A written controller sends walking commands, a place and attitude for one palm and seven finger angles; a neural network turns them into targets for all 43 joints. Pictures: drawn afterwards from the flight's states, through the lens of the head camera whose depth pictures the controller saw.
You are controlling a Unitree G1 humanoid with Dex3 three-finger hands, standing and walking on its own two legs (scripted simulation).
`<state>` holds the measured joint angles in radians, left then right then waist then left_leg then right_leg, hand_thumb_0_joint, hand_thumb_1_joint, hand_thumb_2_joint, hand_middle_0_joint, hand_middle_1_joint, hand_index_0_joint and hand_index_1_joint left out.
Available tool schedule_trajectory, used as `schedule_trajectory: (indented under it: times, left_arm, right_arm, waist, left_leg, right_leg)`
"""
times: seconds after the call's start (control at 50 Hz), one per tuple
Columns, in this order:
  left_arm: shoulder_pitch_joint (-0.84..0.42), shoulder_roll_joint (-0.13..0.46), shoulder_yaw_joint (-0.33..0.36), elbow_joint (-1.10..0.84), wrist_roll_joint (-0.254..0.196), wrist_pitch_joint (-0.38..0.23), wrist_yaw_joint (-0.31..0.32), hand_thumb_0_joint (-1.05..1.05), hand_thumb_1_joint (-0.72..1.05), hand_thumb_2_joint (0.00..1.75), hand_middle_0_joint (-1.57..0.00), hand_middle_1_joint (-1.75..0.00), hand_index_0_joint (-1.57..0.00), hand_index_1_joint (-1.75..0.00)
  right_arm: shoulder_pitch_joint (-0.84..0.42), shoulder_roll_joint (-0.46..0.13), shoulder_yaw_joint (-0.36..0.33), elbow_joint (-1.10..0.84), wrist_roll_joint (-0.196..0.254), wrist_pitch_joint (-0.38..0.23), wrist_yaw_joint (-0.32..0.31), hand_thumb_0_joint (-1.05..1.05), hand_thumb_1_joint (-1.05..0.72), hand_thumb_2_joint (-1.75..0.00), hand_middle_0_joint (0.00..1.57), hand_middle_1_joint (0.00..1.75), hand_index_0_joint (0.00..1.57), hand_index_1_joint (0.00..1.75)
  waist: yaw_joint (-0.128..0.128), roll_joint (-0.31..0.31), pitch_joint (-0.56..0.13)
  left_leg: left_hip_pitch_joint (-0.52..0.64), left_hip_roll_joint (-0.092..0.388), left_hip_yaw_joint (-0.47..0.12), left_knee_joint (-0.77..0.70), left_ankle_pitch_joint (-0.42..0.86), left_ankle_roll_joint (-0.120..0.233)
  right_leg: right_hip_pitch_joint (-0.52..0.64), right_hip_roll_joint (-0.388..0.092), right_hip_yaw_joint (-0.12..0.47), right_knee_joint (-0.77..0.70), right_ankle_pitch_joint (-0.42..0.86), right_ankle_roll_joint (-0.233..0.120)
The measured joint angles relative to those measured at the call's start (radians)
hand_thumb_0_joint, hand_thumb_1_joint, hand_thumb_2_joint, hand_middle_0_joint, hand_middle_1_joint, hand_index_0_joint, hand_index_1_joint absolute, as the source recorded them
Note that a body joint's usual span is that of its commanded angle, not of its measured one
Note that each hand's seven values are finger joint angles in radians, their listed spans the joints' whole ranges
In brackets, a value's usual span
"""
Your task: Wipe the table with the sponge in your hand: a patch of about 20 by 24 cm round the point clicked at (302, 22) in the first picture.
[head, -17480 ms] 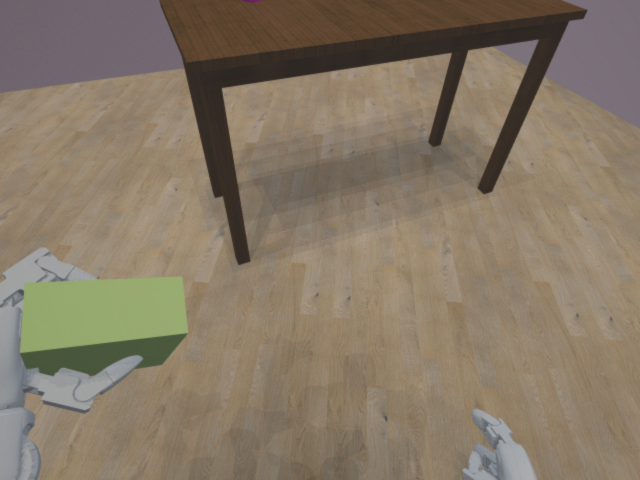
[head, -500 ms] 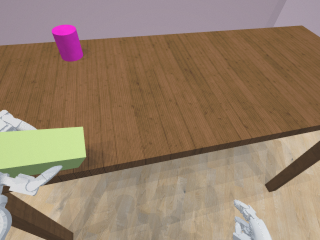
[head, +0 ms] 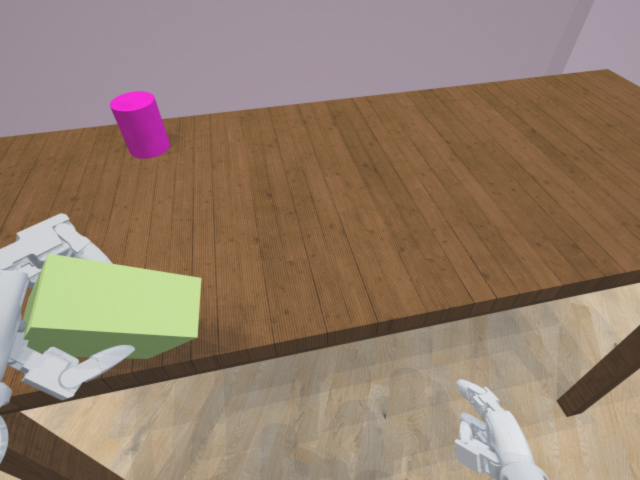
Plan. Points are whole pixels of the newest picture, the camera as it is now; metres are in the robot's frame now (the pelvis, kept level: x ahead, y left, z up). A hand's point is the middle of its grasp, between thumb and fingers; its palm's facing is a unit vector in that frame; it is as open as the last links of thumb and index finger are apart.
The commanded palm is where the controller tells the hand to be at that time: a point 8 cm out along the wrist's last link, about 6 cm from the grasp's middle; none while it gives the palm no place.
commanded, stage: turn the palm down, sponge in hand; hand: left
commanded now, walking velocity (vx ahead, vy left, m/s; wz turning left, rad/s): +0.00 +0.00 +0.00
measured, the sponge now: (130, 318) +0.21 +0.21 +0.17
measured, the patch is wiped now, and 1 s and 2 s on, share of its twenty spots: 0.00 0.00 0.00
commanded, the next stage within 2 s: move the sponge above the wiping area in 1.82 s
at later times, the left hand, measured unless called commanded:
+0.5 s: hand (55, 275) +0.21 +0.26 +0.22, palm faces +0.36 -0.43 -0.83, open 9.6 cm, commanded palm +0.16 +0.28 +0.26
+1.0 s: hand (0, 246) +0.22 +0.30 +0.25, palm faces +0.33 -0.23 -0.91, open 9.6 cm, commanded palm +0.16 +0.30 +0.30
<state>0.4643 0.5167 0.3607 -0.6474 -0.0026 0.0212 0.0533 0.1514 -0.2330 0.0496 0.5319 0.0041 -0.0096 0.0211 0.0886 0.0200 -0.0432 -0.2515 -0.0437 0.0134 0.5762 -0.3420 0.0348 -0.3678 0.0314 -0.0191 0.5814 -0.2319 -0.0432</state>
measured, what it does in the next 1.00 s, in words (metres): stands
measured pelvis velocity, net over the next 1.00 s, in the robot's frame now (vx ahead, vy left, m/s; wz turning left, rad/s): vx -0.02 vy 0.02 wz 0.00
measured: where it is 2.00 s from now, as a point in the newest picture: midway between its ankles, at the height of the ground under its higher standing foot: outside the picture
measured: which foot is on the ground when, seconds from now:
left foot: down 0.00-1.00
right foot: down 0.00-1.00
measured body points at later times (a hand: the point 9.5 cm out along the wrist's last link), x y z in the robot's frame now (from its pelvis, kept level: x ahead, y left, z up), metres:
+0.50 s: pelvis +0.01 -0.02 +0.00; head +0.00 -0.06 +0.45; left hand +0.19 +0.28 +0.26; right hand +0.22 -0.25 -0.09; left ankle -0.02 +0.10 -0.73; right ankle +0.05 -0.09 -0.73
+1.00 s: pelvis -0.02 +0.02 +0.01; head -0.04 -0.03 +0.46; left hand +0.19 +0.31 +0.30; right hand +0.24 -0.16 -0.06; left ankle -0.02 +0.10 -0.73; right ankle +0.05 -0.09 -0.73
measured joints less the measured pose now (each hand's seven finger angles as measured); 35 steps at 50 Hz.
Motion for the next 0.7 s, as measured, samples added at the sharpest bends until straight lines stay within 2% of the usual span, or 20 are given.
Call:
schedule_trajectory:
  times: [0.06, 0.12, 0.18, 0.26, 0.32, 0.36, 0.44, 0.54, 0.62, 0.7]
  left_arm:
    - [-0.038, 0.019, 0.032, 0.037, 0.011, 0.027, 0.027, -0.01, -0.45, 1.04, -0.77, -1.38, -0.78, -1.38]
    - [-0.086, 0.027, 0.041, 0.116, 0.040, 0.110, 0.035, -0.01, -0.45, 1.04, -0.78, -1.37, -0.78, -1.38]
    - [-0.113, 0.041, 0.022, 0.169, 0.088, 0.180, 0.021, -0.01, -0.45, 1.04, -0.78, -1.37, -0.78, -1.38]
    - [-0.114, 0.076, 0.000, 0.143, 0.134, 0.166, -0.020, -0.01, -0.45, 1.04, -0.78, -1.38, -0.78, -1.38]
    - [-0.106, 0.116, -0.008, 0.104, 0.130, 0.126, -0.055, -0.01, -0.45, 1.04, -0.78, -1.38, -0.78, -1.38]
    - [-0.102, 0.145, -0.003, 0.087, 0.127, 0.125, -0.063, -0.01, -0.45, 1.04, -0.78, -1.37, -0.78, -1.38]
    - [-0.096, 0.175, 0.021, 0.084, 0.135, 0.169, -0.040, -0.01, -0.45, 1.04, -0.78, -1.37, -0.78, -1.38]
    - [-0.106, 0.187, 0.028, 0.106, 0.193, 0.254, -0.023, -0.01, -0.45, 1.04, -0.78, -1.37, -0.79, -1.38]
    - [-0.159, 0.176, -0.023, 0.118, 0.252, 0.294, -0.046, -0.01, -0.45, 1.04, -0.78, -1.37, -0.78, -1.38]
    - [-0.217, 0.161, -0.107, 0.101, 0.321, 0.316, -0.062, -0.01, -0.45, 1.04, -0.78, -1.37, -0.79, -1.38]
  right_arm:
    - [-0.004, -0.021, -0.015, 0.026, 0.010, 0.021, -0.020, 0.02, -0.90, -0.89, 0.21, 0.30, 0.20, 0.30]
    - [-0.009, -0.046, -0.028, 0.045, 0.013, 0.043, -0.045, 0.02, -0.90, -0.89, 0.21, 0.30, 0.20, 0.30]
    - [-0.014, -0.063, -0.032, 0.054, 0.020, 0.052, -0.068, 0.02, -0.90, -0.89, 0.20, 0.30, 0.20, 0.30]
    - [-0.011, -0.060, -0.032, 0.050, 0.025, 0.046, -0.091, 0.02, -0.90, -0.89, 0.20, 0.30, 0.20, 0.30]
    - [-0.010, -0.046, -0.033, 0.052, 0.022, 0.046, -0.096, 0.02, -0.91, -0.89, 0.20, 0.30, 0.20, 0.30]
    - [-0.016, -0.041, -0.034, 0.056, 0.031, 0.051, -0.093, 0.02, -0.90, -0.89, 0.20, 0.30, 0.20, 0.30]
    - [-0.021, -0.044, -0.043, 0.055, 0.038, 0.072, -0.084, 0.02, -0.90, -0.89, 0.20, 0.30, 0.20, 0.30]
    - [-0.024, -0.065, -0.043, 0.058, 0.048, 0.096, -0.084, 0.02, -0.90, -0.89, 0.20, 0.30, 0.20, 0.30]
    - [-0.023, -0.072, -0.031, 0.058, 0.051, 0.094, -0.098, 0.02, -0.91, -0.89, 0.20, 0.30, 0.19, 0.30]
    - [-0.038, -0.060, -0.007, 0.052, 0.051, 0.079, -0.112, 0.02, -0.91, -0.89, 0.20, 0.30, 0.19, 0.30]
  waist:
    - [0.018, 0.011, 0.006]
    - [0.023, 0.035, 0.009]
    - [0.021, 0.054, 0.016]
    - [0.014, 0.057, 0.019]
    - [0.004, 0.051, 0.016]
    - [-0.001, 0.050, 0.018]
    - [-0.006, 0.062, 0.017]
    - [0.005, 0.078, 0.019]
    - [0.021, 0.081, 0.029]
    - [0.033, 0.078, 0.045]
  left_leg:
    - [-0.007, 0.014, -0.025, 0.015, -0.007, -0.013]
    - [-0.009, 0.019, -0.044, 0.016, -0.006, -0.020]
    - [0.000, 0.023, -0.050, 0.010, -0.005, -0.026]
    - [0.014, 0.029, -0.049, 0.003, -0.007, -0.034]
    - [0.025, 0.035, -0.049, 0.001, -0.012, -0.039]
    - [0.036, 0.040, -0.043, 0.002, -0.015, -0.041]
    - [0.046, 0.042, -0.034, 0.003, -0.019, -0.041]
    - [0.047, 0.030, -0.023, -0.001, -0.009, -0.026]
    - [0.055, 0.017, -0.021, -0.016, 0.008, -0.012]
    - [0.083, 0.004, -0.014, -0.046, 0.031, 0.000]
  right_leg:
    - [0.011, 0.011, -0.027, -0.013, 0.001, -0.012]
    - [0.019, 0.014, -0.046, -0.023, 0.002, -0.020]
    - [0.028, 0.018, -0.052, -0.027, 0.000, -0.024]
    - [0.037, 0.024, -0.051, -0.025, -0.007, -0.028]
    - [0.047, 0.030, -0.051, -0.027, -0.011, -0.029]
    - [0.057, 0.035, -0.046, -0.029, -0.011, -0.033]
    - [0.065, 0.038, -0.037, -0.031, -0.008, -0.032]
    - [0.063, 0.027, -0.026, -0.032, 0.002, -0.020]
    - [0.075, 0.014, -0.023, -0.049, 0.019, -0.009]
    - [0.100, 0.001, -0.014, -0.072, 0.038, 0.000]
